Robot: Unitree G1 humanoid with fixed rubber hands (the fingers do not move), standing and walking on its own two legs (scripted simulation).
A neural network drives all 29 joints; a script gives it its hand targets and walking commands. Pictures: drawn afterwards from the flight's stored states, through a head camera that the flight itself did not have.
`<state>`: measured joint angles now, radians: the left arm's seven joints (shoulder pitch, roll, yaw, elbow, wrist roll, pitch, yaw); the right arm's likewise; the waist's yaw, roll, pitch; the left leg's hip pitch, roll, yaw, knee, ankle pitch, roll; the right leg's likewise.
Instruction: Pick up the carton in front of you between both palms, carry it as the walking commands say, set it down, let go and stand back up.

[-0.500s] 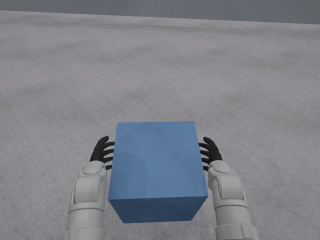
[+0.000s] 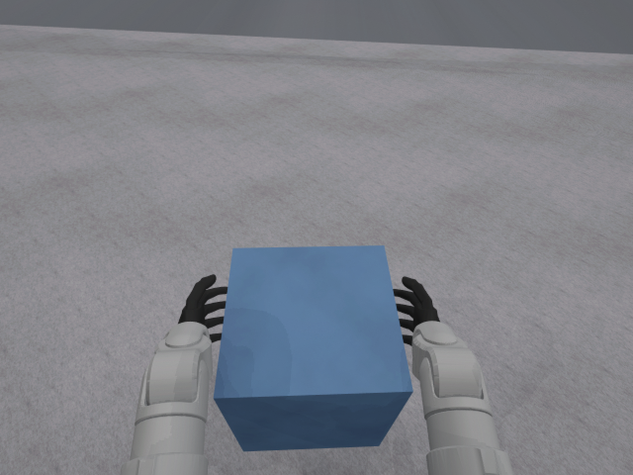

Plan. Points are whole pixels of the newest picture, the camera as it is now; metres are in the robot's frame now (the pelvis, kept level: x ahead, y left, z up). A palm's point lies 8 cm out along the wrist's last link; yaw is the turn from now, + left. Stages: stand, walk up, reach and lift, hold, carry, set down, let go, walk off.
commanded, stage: carry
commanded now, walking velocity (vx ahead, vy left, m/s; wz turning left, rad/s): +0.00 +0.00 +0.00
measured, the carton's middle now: (310, 353) +0.30 +0.00 -0.04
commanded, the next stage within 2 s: hold in 0.24 s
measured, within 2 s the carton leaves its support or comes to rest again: neither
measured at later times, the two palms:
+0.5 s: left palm (214, 340) +0.28 +0.12 +0.04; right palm (452, 359) +0.25 -0.17 +0.04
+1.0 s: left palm (233, 328) +0.33 +0.11 -0.01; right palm (441, 359) +0.27 -0.18 -0.01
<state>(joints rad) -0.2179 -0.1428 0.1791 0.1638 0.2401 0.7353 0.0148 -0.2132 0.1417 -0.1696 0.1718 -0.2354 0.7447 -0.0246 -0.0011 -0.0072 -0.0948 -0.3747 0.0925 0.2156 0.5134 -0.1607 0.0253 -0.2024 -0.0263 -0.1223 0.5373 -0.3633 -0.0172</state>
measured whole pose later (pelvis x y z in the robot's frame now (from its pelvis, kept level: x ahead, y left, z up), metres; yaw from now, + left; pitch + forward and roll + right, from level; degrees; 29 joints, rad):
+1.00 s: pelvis -0.04 +0.04 -0.02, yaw -11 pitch +0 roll +0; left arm -0.62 -0.24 0.55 0.55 0.46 0.48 0.01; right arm -0.63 0.13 -0.56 0.68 -0.49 0.42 0.10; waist 0.01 -0.04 0.12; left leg -0.47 -0.03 0.02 0.66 -0.20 0.03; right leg -0.39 0.02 0.09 0.74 -0.36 -0.01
